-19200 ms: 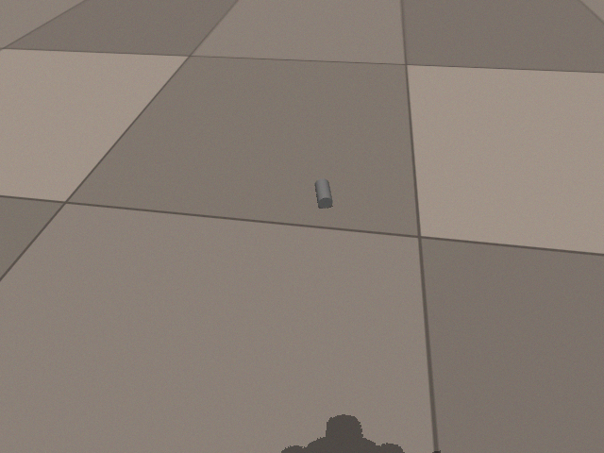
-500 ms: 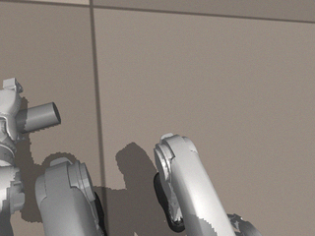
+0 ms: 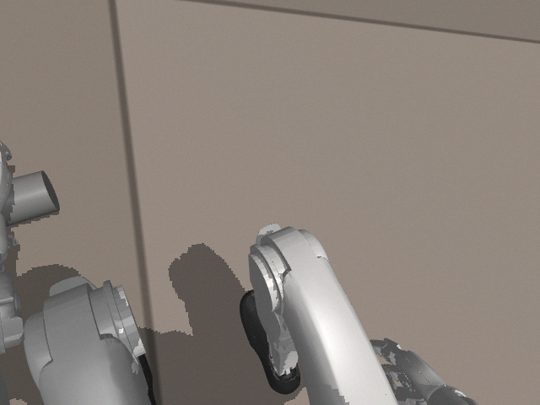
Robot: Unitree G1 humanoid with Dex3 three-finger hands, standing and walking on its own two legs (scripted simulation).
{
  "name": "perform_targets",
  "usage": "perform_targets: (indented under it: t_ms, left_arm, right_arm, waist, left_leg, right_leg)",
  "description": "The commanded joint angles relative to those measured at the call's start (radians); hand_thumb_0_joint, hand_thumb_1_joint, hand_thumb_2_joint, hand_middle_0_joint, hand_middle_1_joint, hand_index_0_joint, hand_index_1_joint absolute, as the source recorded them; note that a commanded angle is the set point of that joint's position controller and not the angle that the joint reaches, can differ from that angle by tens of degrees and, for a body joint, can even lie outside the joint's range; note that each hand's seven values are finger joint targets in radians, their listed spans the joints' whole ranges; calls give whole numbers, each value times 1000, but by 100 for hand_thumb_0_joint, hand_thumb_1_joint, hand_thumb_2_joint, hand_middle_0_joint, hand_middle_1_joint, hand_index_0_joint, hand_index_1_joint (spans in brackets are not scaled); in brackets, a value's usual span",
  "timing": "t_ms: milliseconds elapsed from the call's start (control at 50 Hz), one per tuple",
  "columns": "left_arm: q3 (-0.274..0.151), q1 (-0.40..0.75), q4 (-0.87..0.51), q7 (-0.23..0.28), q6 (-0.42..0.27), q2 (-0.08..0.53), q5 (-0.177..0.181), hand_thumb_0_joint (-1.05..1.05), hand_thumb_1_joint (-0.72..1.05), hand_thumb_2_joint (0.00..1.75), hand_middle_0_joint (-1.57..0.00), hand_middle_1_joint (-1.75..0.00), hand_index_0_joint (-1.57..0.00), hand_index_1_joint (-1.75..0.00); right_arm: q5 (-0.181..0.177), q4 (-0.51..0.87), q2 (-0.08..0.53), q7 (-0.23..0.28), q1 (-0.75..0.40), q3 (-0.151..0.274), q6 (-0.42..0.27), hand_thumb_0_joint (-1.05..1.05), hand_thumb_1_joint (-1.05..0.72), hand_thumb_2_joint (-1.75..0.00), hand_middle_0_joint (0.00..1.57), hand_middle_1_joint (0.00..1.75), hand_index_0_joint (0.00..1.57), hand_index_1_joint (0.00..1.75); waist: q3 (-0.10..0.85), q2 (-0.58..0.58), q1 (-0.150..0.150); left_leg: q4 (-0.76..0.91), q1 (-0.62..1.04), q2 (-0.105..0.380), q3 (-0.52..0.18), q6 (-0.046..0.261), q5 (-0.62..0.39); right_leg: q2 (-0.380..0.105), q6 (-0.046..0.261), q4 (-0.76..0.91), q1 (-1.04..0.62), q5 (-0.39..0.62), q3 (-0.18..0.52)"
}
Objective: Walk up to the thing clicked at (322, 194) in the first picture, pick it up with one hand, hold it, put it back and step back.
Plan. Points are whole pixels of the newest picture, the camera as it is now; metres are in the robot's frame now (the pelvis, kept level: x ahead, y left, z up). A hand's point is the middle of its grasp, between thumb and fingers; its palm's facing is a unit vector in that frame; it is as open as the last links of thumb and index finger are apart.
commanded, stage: rest palm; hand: left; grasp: from above
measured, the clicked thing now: (2, 204) +0.46 +0.31 -0.27
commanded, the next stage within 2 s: close in 0.96 s
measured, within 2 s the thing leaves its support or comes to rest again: neither
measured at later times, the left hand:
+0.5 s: hand out of the picture +0.44 +0.30 -0.24, palm faces -0.44 -0.16 -0.88, open 14.2 cm
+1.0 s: hand out of the picture +0.44 +0.31 -0.25, palm faces -0.44 -0.14 -0.89, open 14.0 cm
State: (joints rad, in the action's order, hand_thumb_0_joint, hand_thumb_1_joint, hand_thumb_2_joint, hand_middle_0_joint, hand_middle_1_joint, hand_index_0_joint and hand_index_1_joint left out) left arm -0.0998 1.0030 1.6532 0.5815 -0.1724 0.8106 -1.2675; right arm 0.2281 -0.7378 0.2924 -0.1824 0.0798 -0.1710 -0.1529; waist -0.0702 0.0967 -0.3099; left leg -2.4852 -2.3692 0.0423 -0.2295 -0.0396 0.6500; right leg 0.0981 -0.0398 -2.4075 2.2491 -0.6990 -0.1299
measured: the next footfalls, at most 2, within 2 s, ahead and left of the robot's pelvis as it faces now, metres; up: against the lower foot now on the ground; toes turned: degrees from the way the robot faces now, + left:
none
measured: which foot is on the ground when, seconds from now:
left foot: down 0.00-1.00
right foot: down 0.00-1.00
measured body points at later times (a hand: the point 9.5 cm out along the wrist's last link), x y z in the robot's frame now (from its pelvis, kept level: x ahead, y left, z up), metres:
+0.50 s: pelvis +0.00 +0.00 +0.00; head +0.27 +0.11 +0.35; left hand +0.46 +0.31 -0.19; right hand +0.06 -0.25 -0.08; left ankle +0.08 +0.14 -0.27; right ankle +0.10 -0.11 -0.27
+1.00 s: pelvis +0.00 +0.01 +0.00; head +0.27 +0.12 +0.33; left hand +0.46 +0.31 -0.20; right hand +0.05 -0.24 -0.07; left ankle +0.08 +0.14 -0.27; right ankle +0.10 -0.11 -0.27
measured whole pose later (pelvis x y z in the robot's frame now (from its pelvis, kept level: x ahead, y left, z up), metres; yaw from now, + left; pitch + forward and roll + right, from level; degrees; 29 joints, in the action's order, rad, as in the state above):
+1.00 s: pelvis +0.00 +0.01 +0.00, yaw -4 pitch +27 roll -13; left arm -0.11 0.99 1.74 0.66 -0.19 0.94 -1.23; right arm 0.29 -0.73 0.31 -0.28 0.07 -0.27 -0.27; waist -0.16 0.15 -0.35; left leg -2.54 -2.35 0.05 -0.30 -0.04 0.69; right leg 0.12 -0.06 -2.41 2.21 -0.71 -0.18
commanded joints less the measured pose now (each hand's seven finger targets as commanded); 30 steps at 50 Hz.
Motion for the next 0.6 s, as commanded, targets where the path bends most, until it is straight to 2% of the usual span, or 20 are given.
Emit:
perform_targets:
  t_ms: [0, 40, 60, 80, 100, 120, 160, 180, 220, 240, 260, 320, 360, 380, 420, 460, 480, 520, 560, 580]
  left_arm:
    - [-51, 263, -112, 49, 0, 290, 29, 0, -54, 100, -7, -100, -6, -100]
    - [-44, 258, -101, 46, -2, 287, 30, 0, -54, 99, -7, -99, -6, -100]
    - [-78, 232, -108, 50, -2, 314, 32, 0, -53, 99, -7, -100, -6, -100]
    - [-38, 248, -103, 45, -5, 264, 44, 0, -54, 99, -7, -99, -6, -99]
    - [-49, 241, -97, 43, -7, 281, 45, 0, -54, 99, -7, -100, -6, -100]
    - [-71, 214, -106, 43, -9, 307, 50, 0, -53, 98, -6, -100, -6, -100]
    - [-61, 210, -103, 38, -14, 304, 51, 0, -54, 99, -7, -99, -6, -100]
    - [-78, 197, -109, 40, -18, 324, 54, 0, -53, 100, -7, -100, -6, -100]
    - [-36, 209, -104, 34, -24, 277, 54, 0, -54, 100, -7, -99, -6, -99]
    - [-26, 218, -131, 34, -32, 268, 63, 0, -54, 99, -7, -99, -6, -99]
    - [-34, 228, -123, 40, -37, 290, 67, 0, -54, 100, -7, -98, -6, -99]
    - [-77, 162, -82, 59, -41, 329, 42, 0, -53, 101, -7, -99, -6, -99]
    - [-76, 183, -73, 70, -43, 322, 33, 0, -53, 102, -8, -99, -7, -100]
    - [-39, 212, -84, 69, -46, 275, 34, 0, -54, 101, -7, -98, -6, -99]
    - [-39, 230, -58, 79, -47, 307, 31, 0, -56, 102, -7, -98, -5, -100]
    - [-31, 229, -44, 91, -50, 299, 27, 0, -54, 100, -7, -98, -6, -99]
    - [-30, 217, -28, 91, -46, 306, 10, 0, -53, 100, -8, -98, -7, -99]
    - [-48, 222, -18, 105, -43, 321, 9, 0, -52, 101, -9, -99, -8, -100]
    - [-39, 231, -26, 112, -39, 317, 12, 0, -53, 100, -8, -100, -7, -101]
    - [-41, 225, -7, 112, -35, 317, 8, 0, -53, 101, -8, -100, -7, -100]
  right_arm:
    - [1, 9, 288, -4, 194, 59, -29, 0, -90, -90, 20, 30, 20, 30]
    - [7, 12, 287, -12, 194, 51, -36, 0, -90, -90, 20, 30, 20, 30]
    - [12, 4, 295, -14, 217, 54, -34, 0, -89, -90, 20, 30, 20, 30]
    - [11, 15, 277, -19, 196, 46, -41, 0, -90, -90, 20, 30, 20, 30]
    - [16, 5, 289, -23, 203, 47, -47, 0, -90, -90, 20, 30, 20, 30]
    - [13, 1, 296, -24, 207, 50, -46, 0, -89, -90, 20, 30, 20, 30]
    - [17, 0, 290, -27, 211, 43, -47, 0, -90, -90, 20, 30, 20, 30]
    - [18, -8, 293, -27, 218, 44, -47, 0, -89, -90, 20, 30, 20, 30]
    - [19, 0, 283, -35, 213, 35, -53, 0, -90, -90, 20, 30, 20, 30]
    - [18, 5, 284, -35, 199, 33, -53, 0, -89, -90, 20, 30, 20, 30]
    - [20, 0, 291, -37, 211, 25, -56, 0, -89, -90, 20, 30, 20, 30]
    - [22, -16, 304, -39, 228, 31, -52, 0, -89, -90, 20, 30, 20, 30]
    - [31, -21, 297, -42, 224, 25, -48, 0, -89, -90, 20, 30, 20, 30]
    - [33, -4, 299, -46, 209, 21, -54, 0, -89, -90, 20, 30, 20, 30]
    - [32, -7, 313, -49, 197, 21, -60, 0, -90, -90, 20, 30, 20, 30]
    - [28, 7, 320, -48, 183, 16, -66, 0, -89, -90, 20, 30, 20, 30]
    - [34, -4, 320, -52, 190, 19, -69, 0, -89, -90, 20, 30, 20, 30]
    - [42, -8, 320, -56, 199, 11, -71, 0, -89, -90, 20, 30, 20, 30]
    - [40, -7, 325, -58, 181, 13, -79, 0, -90, -90, 20, 30, 20, 30]
    - [47, -6, 325, -61, 189, 11, -79, 0, -90, -90, 20, 30, 20, 30]
  waist:
    - [674, -419, -4]
    - [649, -410, -15]
    - [657, -415, -13]
    - [646, -420, -16]
    - [633, -414, -26]
    - [648, -430, -13]
    - [657, -418, -20]
    - [659, -424, -15]
    - [636, -411, -32]
    - [650, -421, -25]
    - [653, -413, -35]
    - [650, -419, -18]
    - [629, -437, -28]
    - [614, -433, -44]
    - [582, -427, -53]
    - [561, -421, -49]
    - [550, -431, -57]
    - [557, -432, -60]
    - [554, -437, -55]
    - [550, -439, -65]
  left_leg:
    - [200, 521, 11, 122, 59, -125]
    - [189, 500, 14, 119, 61, -115]
    - [189, 513, 15, 116, 61, -140]
    - [189, 499, 14, 116, 58, -117]
    - [187, 502, 15, 112, 59, -119]
    - [194, 514, 17, 108, 56, -131]
    - [176, 505, 18, 107, 60, -147]
    - [176, 498, 21, 105, 60, -153]
    - [172, 499, 20, 101, 60, -156]
    - [170, 499, 23, 98, 61, -167]
    - [165, 498, 22, 95, 61, -170]
    - [173, 509, 26, 91, 57, -185]
    - [175, 511, 29, 88, 54, -176]
    - [175, 516, 27, 86, 52, -175]
    - [176, 495, 28, 80, 55, -135]
    - [190, 488, 26, 75, 52, -105]
    - [185, 502, 28, 78, 51, -108]
    - [182, 497, 28, 76, 51, -118]
    - [182, 495, 30, 75, 49, -116]
    - [187, 497, 29, 75, 50, -116]
  right_leg:
    - [18, 58, 251, -341, 239, -96]
    - [21, 57, 246, -335, 233, -99]
    - [23, 55, 249, -362, 259, -103]
    - [24, 59, 242, -346, 236, -97]
    - [23, 56, 244, -335, 240, -111]
    - [27, 59, 245, -354, 247, -111]
    - [28, 55, 243, -371, 273, -109]
    - [30, 54, 246, -384, 279, -108]
    - [31, 52, 242, -377, 289, -112]
    - [36, 50, 252, -391, 301, -108]
    - [33, 49, 245, -400, 306, -115]
    - [40, 51, 241, -413, 318, -123]
    - [42, 54, 235, -395, 309, -127]
    - [39, 53, 229, -375, 306, -138]
    - [41, 55, 236, -351, 274, -137]
    - [40, 57, 238, -334, 235, -149]
    - [42, 56, 234, -329, 241, -149]
    - [44, 54, 235, -350, 254, -145]
    - [42, 54, 235, -340, 250, -148]
    - [45, 54, 238, -344, 251, -147]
